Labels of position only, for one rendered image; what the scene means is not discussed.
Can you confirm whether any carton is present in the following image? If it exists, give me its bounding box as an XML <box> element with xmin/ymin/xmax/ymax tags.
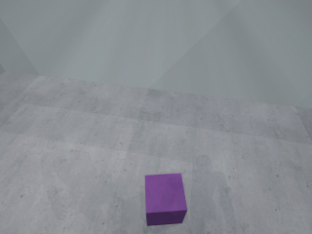
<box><xmin>144</xmin><ymin>173</ymin><xmax>187</xmax><ymax>226</ymax></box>

